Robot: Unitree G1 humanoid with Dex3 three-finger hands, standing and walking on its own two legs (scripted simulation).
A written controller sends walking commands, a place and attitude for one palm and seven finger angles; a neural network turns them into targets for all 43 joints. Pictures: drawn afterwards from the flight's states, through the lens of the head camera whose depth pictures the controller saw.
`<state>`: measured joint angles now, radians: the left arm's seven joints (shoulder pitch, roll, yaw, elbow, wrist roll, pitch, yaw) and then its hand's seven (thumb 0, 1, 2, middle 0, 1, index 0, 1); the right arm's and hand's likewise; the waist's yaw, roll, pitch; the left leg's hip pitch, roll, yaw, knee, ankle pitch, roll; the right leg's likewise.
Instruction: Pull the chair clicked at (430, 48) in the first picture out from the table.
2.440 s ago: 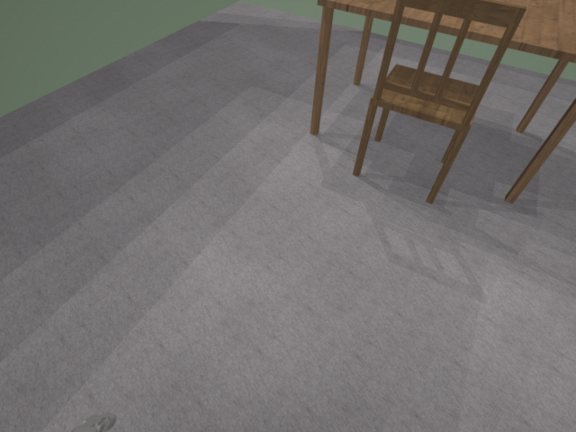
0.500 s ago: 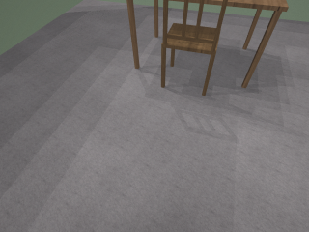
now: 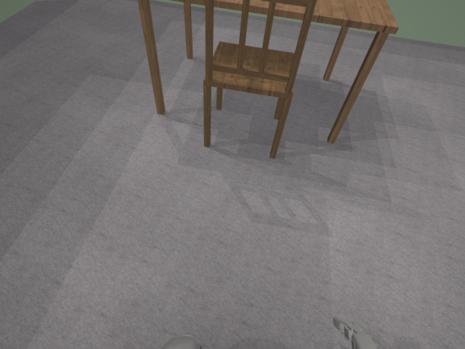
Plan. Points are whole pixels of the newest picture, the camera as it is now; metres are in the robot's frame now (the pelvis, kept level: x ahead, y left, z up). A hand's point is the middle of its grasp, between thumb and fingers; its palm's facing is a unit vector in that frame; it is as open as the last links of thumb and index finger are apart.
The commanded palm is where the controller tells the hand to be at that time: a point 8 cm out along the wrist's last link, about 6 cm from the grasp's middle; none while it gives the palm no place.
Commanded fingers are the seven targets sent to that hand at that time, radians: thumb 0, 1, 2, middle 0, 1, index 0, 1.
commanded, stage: walk to a spot facing it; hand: left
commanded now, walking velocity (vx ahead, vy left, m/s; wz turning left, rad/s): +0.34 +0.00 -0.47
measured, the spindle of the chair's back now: (242, 35) +1.24 +0.11 -0.07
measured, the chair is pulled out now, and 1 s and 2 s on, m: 0.00 0.00 0.00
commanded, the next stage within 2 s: turn to face it in 1.30 s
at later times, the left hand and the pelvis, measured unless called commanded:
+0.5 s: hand (191, 235) +0.37 +0.14 -0.15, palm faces -0.35 -0.93 -0.13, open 7.4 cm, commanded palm none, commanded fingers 0.00 0.90 0.90 -0.20 -0.30 -0.20 -0.30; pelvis +0.20 +0.02 +0.01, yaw -17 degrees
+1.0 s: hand (198, 195) +0.50 +0.15 -0.17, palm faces -0.36 -0.91 -0.20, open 7.3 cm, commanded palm none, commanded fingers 0.00 0.90 0.90 -0.20 -0.30 -0.20 -0.30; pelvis +0.41 -0.03 +0.01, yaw -28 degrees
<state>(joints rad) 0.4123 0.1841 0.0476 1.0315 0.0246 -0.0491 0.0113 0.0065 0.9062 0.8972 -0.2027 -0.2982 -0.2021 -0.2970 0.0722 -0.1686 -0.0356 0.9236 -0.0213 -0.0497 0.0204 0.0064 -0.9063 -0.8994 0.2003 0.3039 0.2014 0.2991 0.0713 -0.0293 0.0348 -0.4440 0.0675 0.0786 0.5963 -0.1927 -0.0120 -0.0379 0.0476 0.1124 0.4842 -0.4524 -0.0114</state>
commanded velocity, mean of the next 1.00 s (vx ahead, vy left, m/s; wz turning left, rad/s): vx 0.32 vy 0.00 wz -0.47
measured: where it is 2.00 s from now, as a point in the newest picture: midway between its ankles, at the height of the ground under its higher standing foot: (259, 275)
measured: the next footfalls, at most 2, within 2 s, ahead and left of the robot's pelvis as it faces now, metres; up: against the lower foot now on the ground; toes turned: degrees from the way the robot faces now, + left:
right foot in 0.60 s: +0.33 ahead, -0.13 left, +0.00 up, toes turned -28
left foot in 1.00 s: +0.57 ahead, +0.02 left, +0.00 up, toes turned -21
